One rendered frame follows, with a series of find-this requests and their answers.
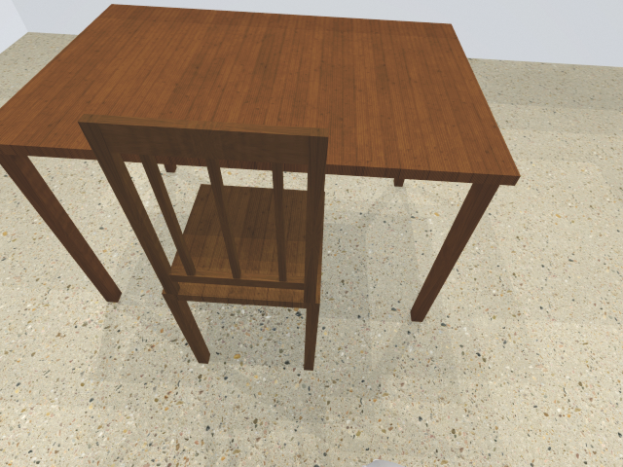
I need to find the chair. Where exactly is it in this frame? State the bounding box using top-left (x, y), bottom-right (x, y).
top-left (78, 114), bottom-right (329, 371)

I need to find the table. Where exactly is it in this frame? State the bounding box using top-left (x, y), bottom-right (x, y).
top-left (0, 4), bottom-right (521, 322)

